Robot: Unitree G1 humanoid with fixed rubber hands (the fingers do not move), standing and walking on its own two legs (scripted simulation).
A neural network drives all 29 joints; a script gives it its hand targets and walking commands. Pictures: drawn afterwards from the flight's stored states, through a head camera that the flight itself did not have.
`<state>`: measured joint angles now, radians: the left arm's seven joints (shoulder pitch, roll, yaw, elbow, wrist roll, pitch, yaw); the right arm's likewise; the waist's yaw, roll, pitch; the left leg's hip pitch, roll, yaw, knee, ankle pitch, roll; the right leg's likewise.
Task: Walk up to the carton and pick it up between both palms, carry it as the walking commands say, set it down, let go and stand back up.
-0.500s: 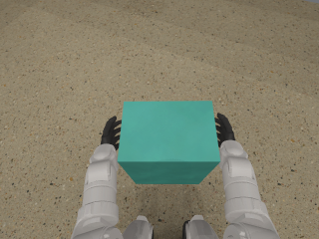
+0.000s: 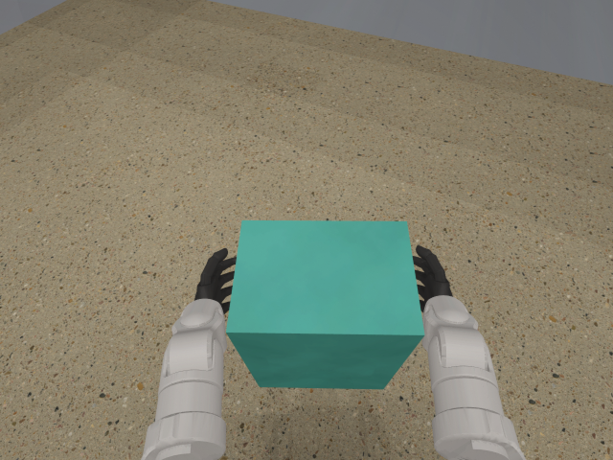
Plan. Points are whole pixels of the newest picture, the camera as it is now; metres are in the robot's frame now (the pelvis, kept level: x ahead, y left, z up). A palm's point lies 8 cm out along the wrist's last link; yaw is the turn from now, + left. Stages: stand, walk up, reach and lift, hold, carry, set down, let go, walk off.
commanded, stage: reach and lift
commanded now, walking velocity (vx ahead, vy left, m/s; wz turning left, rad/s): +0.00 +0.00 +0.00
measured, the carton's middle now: (322, 316) +0.33 +0.02 -0.07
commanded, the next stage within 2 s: hold in 1.88 s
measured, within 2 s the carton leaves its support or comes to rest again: neither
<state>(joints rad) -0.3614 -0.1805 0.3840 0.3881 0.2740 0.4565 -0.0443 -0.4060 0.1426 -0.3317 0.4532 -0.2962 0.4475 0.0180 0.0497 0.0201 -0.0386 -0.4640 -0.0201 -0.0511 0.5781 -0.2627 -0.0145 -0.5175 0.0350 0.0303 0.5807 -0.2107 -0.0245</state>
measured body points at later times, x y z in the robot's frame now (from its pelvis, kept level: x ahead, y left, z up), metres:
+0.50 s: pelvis +0.00 +0.00 +0.01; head -0.02 -0.01 +0.46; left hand +0.31 +0.17 +0.05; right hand +0.33 -0.13 +0.04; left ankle +0.01 +0.13 -0.73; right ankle +0.04 -0.10 -0.73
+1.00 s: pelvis +0.00 +0.00 +0.02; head -0.02 +0.00 +0.47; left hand +0.31 +0.16 +0.06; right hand +0.32 -0.15 +0.05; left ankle +0.01 +0.13 -0.73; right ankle +0.04 -0.10 -0.73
